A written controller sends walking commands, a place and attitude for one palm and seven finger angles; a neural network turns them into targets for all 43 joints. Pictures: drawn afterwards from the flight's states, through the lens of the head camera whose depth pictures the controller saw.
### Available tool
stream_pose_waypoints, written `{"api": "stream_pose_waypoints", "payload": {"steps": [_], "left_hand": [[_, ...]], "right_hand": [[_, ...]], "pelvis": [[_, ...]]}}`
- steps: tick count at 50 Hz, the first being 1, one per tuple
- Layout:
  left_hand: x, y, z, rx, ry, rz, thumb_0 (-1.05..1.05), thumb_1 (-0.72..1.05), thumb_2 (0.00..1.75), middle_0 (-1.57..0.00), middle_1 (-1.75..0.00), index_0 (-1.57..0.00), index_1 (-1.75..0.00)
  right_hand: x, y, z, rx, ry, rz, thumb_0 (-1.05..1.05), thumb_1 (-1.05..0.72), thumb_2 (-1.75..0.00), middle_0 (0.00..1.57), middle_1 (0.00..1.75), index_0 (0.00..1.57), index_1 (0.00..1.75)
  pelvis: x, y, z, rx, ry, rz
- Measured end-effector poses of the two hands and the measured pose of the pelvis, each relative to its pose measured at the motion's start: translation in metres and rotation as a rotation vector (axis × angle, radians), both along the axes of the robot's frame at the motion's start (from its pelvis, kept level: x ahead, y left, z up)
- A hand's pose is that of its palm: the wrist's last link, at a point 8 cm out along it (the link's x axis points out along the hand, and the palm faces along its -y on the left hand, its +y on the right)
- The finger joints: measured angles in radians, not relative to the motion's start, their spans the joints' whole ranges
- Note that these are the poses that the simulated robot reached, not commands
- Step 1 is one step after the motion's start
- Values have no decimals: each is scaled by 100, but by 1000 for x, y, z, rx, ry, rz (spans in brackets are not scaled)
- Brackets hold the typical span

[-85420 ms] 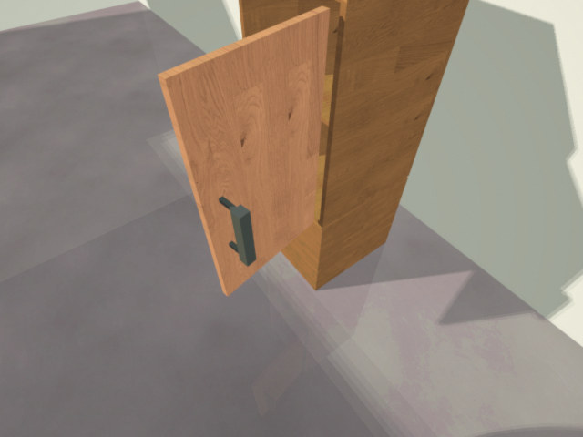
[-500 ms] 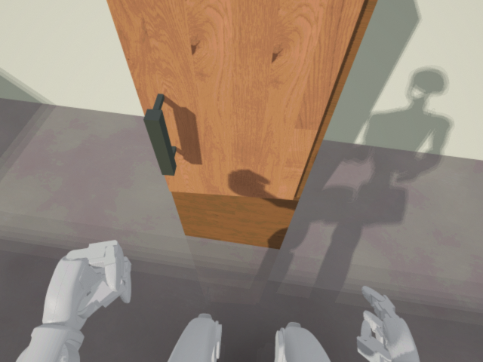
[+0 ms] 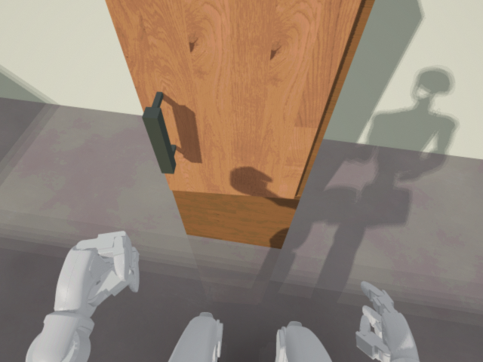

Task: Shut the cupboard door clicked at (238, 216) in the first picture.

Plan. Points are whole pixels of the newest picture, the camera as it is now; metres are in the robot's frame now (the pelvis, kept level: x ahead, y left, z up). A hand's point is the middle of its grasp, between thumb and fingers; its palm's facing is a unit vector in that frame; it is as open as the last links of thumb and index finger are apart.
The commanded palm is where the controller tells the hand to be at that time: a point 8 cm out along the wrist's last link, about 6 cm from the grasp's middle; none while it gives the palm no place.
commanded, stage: bring the fist close to the handle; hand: left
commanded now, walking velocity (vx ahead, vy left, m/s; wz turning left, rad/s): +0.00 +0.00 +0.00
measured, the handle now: (164, 135) +0.51 +0.19 +0.04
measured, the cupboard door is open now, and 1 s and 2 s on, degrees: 5 5 0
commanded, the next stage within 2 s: push the door shut along its arc in 1.24 s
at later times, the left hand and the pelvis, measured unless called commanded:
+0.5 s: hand (160, 210) +0.34 +0.16 +0.04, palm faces -0.02 -1.00 -0.03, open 3.1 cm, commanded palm +0.33 +0.21 +0.05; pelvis +0.01 +0.00 +0.01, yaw -1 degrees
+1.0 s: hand (173, 173) +0.41 +0.16 +0.04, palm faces +0.00 -1.00 -0.02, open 3.1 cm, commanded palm +0.38 +0.21 +0.04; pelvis +0.00 +0.00 +0.01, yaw -2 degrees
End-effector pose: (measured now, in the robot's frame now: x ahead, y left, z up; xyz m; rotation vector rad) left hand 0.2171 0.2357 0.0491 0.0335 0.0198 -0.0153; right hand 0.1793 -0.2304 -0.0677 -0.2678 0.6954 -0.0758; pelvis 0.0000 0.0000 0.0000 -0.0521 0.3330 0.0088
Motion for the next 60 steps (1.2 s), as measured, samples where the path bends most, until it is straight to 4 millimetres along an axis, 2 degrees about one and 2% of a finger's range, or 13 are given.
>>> {"api": "stream_pose_waypoints", "payload": {"steps": [13, 22, 37, 45, 49, 54, 60], "left_hand": [[63, -13, -2, -6, 4, -17, 2, 90, 90, -130, -150, -130, -150], [94, -18, -3, -6, -6, -10, 2, 90, 90, -130, -150, -130, -150], [140, -22, -5, -7, -24, 6, 2, 90, 90, -130, -150, -130, -150], [170, -25, -7, -10, -24, 18, 2, 90, 90, -130, -150, -130, -150], [176, -26, -6, -11, -29, 14, 2, 90, 90, -130, -150, -130, -150], [171, -25, -8, -9, -9, 12, 2, 90, 90, -130, -150, -130, -150], [167, -25, -10, -8, -16, 27, 2, 90, 90, -130, -150, -130, -150]], "right_hand": [[-22, -2, -7, 7, 93, -38, 1, -90, -90, 20, 30, 20, 30], [-38, -10, -10, -3, 172, -69, 1, -90, -90, 20, 30, 20, 30], [-54, -16, -19, -5, 256, -105, 1, -90, -90, 20, 30, 20, 30], [-71, -19, -26, -8, 312, -128, 1, -90, -90, 20, 30, 20, 30], [-83, -21, -27, 1, 344, -154, 1, -90, -90, 20, 30, 20, 30], [-95, -22, -27, 11, 381, -174, 1, -90, -90, 20, 30, 20, 30], [-100, -23, -27, 1, 401, -170, 1, -90, -90, 20, 30, 20, 30]], "pelvis": [[1, 3, 6, 7, 11, -8], [5, 4, 10, 14, 20, -15], [4, 4, 10, 20, 34, -22], [1, 3, 7, 20, 52, -25], [2, 4, 8, 23, 59, -34], [3, 4, 11, 26, 55, -39], [2, 4, 12, 26, 53, -35]]}}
